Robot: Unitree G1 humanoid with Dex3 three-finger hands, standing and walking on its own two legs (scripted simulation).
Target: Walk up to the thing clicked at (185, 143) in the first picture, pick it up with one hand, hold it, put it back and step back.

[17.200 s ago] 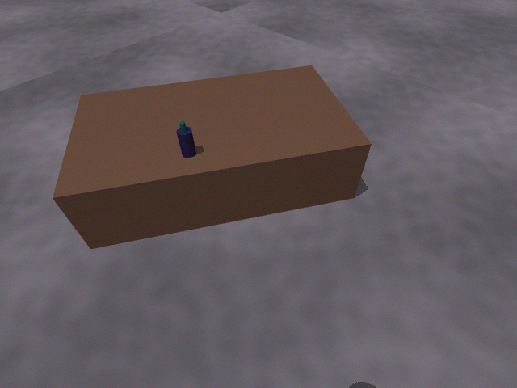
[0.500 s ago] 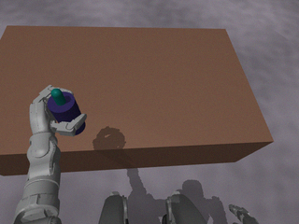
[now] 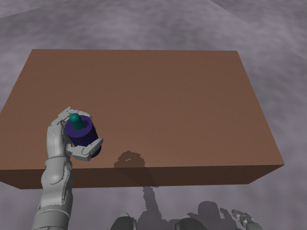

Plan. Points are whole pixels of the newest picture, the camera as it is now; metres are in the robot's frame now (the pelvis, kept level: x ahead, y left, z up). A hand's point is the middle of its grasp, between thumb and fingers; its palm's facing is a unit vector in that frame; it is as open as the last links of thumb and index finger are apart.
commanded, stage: lift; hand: left
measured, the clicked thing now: (83, 134) +0.36 +0.18 +0.04
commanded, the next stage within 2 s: hold in 0.48 s
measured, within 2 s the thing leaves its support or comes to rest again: neither
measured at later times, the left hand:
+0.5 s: hand (84, 138) +0.35 +0.17 +0.05, palm faces +0.15 -0.99 -0.03, open 9.1 cm
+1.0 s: hand (83, 136) +0.34 +0.17 +0.07, palm faces +0.16 -0.99 -0.03, open 9.1 cm
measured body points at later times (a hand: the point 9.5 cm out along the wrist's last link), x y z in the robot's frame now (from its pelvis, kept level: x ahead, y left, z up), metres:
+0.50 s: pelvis +0.01 -0.01 +0.02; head +0.07 +0.01 +0.47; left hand +0.33 +0.22 +0.05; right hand +0.13 -0.25 -0.09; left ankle +0.03 +0.11 -0.66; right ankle +0.00 -0.13 -0.66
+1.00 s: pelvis +0.01 +0.00 +0.03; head +0.06 +0.01 +0.48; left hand +0.33 +0.22 +0.07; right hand +0.13 -0.25 -0.08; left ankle +0.03 +0.11 -0.66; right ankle +0.00 -0.13 -0.66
